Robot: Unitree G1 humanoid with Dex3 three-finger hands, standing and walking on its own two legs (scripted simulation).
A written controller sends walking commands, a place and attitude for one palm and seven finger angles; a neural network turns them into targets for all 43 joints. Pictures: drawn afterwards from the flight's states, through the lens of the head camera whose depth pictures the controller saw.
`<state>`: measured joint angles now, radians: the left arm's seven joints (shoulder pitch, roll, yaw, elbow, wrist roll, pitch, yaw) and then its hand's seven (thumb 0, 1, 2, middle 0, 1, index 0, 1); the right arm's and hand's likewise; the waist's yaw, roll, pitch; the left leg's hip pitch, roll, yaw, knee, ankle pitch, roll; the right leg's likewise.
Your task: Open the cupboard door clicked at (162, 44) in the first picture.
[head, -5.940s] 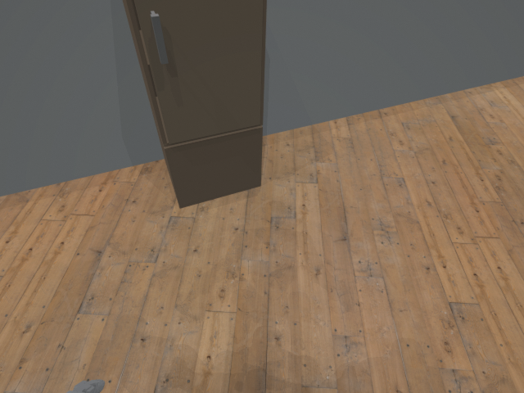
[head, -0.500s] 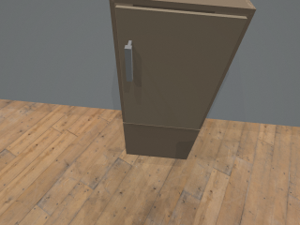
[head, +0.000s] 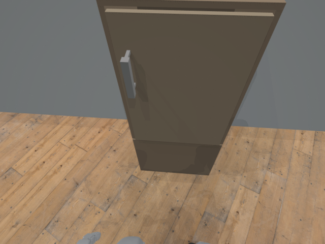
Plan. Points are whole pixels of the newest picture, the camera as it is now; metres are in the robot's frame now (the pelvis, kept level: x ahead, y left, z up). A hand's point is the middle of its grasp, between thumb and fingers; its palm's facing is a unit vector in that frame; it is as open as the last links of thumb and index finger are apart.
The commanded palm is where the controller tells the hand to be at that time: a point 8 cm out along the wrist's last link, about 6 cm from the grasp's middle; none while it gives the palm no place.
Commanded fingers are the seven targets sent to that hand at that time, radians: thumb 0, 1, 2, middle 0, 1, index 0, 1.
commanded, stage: come to a stop and stand still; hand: left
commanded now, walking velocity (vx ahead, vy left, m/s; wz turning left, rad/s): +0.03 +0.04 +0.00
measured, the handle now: (130, 75) +0.56 +0.13 +0.08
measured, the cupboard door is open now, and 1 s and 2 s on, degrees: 0 0 0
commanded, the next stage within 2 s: look again from close up in 1.00 s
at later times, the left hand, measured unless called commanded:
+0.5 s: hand out of the picture -0.06 +0.23 -0.17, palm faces +0.03 -0.97 -0.23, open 7.4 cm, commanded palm none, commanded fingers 0.00 0.90 0.90 -0.20 -0.30 -0.20 -0.30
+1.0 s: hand out of the picture -0.09 +0.17 -0.17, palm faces +0.02 -0.99 -0.16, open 7.3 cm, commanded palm none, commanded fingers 0.00 0.90 0.90 -0.20 -0.30 -0.20 -0.30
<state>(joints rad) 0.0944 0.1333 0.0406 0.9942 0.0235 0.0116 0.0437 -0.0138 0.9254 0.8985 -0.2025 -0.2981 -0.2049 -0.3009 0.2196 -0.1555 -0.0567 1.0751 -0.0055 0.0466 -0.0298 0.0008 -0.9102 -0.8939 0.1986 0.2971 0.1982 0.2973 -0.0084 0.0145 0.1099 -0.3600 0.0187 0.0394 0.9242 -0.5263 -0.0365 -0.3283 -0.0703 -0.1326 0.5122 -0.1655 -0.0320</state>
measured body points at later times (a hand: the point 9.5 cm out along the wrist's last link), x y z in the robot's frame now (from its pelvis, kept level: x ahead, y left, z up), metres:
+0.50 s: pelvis -0.05 +0.05 +0.00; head -0.04 +0.04 +0.45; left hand -0.06 +0.28 -0.15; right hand -0.02 -0.18 -0.15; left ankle -0.02 +0.14 -0.73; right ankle -0.10 -0.06 -0.74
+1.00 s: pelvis -0.07 +0.02 +0.01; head -0.06 +0.02 +0.46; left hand -0.09 +0.22 -0.16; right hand -0.13 -0.18 -0.16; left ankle -0.02 +0.14 -0.73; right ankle -0.10 -0.06 -0.73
